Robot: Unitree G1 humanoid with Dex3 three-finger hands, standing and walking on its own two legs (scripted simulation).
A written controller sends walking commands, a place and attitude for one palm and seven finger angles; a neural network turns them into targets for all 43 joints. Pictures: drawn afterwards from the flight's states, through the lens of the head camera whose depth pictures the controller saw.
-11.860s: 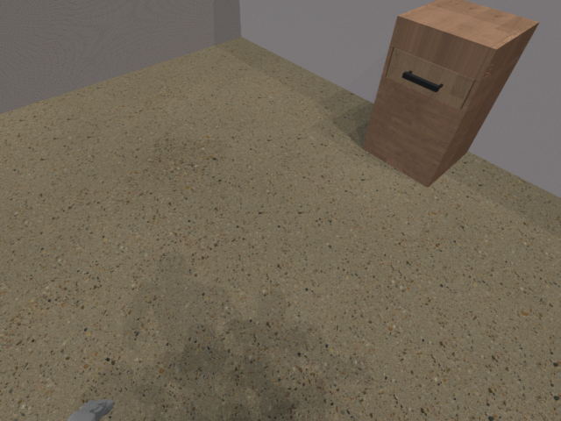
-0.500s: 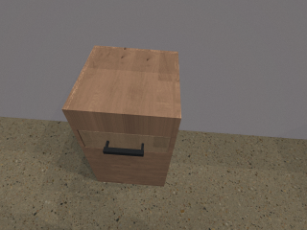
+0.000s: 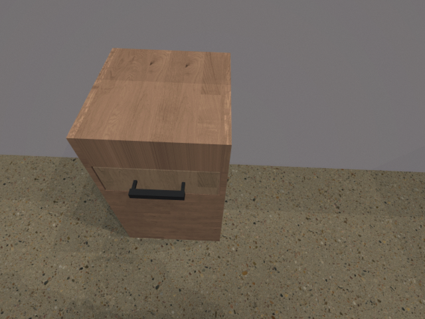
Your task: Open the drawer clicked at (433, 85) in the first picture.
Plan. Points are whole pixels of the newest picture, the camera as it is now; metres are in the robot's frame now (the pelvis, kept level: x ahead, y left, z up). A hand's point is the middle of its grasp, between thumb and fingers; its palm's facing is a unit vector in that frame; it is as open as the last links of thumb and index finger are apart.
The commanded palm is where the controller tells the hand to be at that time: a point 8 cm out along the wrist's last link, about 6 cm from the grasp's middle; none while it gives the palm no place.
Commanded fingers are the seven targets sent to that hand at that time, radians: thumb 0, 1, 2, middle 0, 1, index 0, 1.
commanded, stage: come to a stop and stand still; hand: left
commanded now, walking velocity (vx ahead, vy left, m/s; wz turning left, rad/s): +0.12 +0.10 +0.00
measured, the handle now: (158, 189) +0.50 +0.20 -0.25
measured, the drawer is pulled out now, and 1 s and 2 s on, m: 0.00 0.00 0.00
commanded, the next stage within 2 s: look again from close up in 0.84 s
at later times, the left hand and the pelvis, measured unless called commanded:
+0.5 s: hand out of the picture +0.02 +0.18 -0.18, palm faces +0.05 -0.98 -0.21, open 7.4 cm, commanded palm none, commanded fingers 0.00 0.90 0.90 -0.20 -0.30 -0.20 -0.30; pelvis +0.02 +0.00 +0.00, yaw +1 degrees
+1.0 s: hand out of the picture -0.01 +0.17 -0.18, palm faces +0.01 -0.98 -0.19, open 7.4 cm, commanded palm none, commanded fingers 0.00 0.90 0.90 -0.20 -0.30 -0.20 -0.30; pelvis +0.00 +0.01 +0.00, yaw +1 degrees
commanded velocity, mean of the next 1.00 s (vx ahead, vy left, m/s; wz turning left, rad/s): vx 0.00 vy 0.01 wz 0.00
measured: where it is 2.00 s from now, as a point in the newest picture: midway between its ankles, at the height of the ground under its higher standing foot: outside the picture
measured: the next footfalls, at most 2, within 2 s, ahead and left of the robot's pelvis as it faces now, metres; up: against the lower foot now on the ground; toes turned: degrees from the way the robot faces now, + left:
left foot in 0.34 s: +0.02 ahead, +0.10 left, +0.00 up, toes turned +0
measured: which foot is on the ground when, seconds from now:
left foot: down 0.00-0.10, up 0.12-0.32, down 0.34-1.00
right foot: down 0.00-1.00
